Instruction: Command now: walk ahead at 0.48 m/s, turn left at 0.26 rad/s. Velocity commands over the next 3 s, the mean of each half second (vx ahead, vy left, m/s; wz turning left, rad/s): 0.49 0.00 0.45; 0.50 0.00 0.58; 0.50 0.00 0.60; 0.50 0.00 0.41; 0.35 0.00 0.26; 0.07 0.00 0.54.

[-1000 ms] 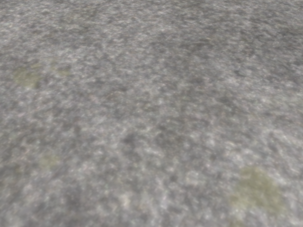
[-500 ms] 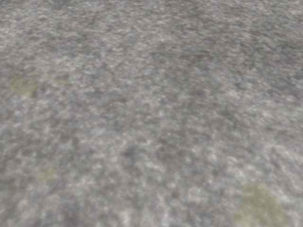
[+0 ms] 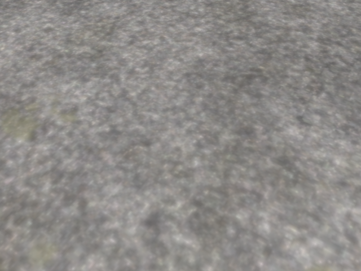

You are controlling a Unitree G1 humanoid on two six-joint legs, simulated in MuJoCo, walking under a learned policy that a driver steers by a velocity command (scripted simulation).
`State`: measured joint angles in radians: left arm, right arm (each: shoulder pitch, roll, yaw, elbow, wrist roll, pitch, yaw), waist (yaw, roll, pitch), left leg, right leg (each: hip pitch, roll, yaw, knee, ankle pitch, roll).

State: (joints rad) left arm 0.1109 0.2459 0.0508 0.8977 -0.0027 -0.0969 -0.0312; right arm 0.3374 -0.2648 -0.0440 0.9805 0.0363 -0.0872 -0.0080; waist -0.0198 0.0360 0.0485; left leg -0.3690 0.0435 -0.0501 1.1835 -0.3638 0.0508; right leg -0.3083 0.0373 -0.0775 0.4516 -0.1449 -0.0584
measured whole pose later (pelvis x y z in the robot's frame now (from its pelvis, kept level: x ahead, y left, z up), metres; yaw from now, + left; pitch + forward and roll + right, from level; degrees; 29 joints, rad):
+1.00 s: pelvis +0.57 +0.12 -0.01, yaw +33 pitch +2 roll -1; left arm 0.11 0.27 0.05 0.76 0.01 -0.12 -0.02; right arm 0.35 -0.30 -0.07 0.74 0.03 -0.03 -0.02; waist -0.03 0.03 0.01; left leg -0.35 -0.05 -0.12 1.15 -0.45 0.02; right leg -0.39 0.02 -0.02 0.52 -0.17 -0.02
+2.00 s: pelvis +0.95 +0.52 -0.01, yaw +62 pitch +2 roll -1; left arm 0.13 0.28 0.05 0.73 0.00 -0.11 -0.04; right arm 0.36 -0.29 -0.05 0.74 0.02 -0.04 -0.01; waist -0.03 0.02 0.01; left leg -0.29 -0.07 -0.13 1.08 -0.47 0.03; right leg -0.41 0.04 -0.02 0.54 -0.17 -0.04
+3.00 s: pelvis +1.09 +0.79 +0.01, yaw +87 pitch +2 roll +1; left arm 0.19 0.27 0.05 0.70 0.01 0.00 0.04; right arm 0.21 -0.35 -0.10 0.64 0.01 0.06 -0.02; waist 0.01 0.04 0.01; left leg -0.56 -0.09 -0.09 1.10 -0.39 -0.05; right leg -0.28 -0.03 0.00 0.48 -0.23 0.00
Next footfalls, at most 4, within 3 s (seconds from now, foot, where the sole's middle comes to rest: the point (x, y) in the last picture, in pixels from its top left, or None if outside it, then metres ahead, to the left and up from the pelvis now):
0.42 left None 0.38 0.17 -0.77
0.90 right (169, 210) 0.72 0.08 -0.77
1.42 left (75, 202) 0.77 0.47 -0.77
1.90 right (65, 141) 1.09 0.57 -0.77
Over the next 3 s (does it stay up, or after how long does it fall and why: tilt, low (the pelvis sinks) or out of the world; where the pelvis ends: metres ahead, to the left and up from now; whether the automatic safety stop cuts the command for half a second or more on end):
stays up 1.09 0.79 0.01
